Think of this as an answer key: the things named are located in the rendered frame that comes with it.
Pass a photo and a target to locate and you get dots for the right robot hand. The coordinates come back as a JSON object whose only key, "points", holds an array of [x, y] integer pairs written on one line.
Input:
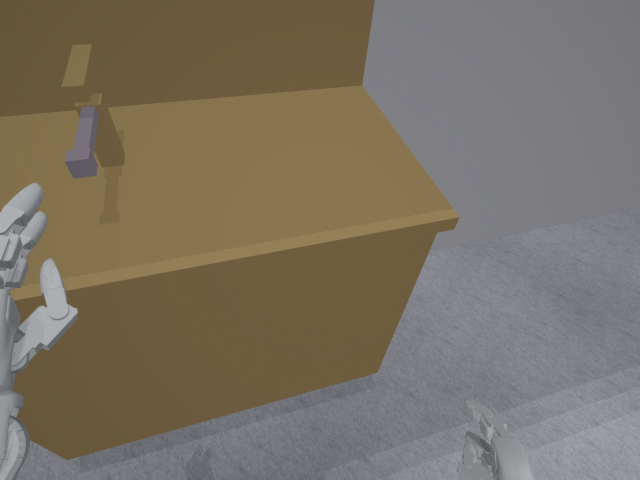
{"points": [[504, 459]]}

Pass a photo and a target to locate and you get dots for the robot left forearm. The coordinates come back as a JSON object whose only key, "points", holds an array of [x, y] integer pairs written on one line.
{"points": [[14, 436]]}

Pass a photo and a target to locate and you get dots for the left robot hand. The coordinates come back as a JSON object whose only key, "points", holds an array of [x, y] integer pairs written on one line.
{"points": [[20, 230]]}

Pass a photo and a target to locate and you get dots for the counter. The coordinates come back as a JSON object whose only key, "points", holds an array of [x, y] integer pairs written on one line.
{"points": [[256, 226]]}

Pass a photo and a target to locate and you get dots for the tap lever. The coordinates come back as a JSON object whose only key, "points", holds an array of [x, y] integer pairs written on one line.
{"points": [[80, 161]]}

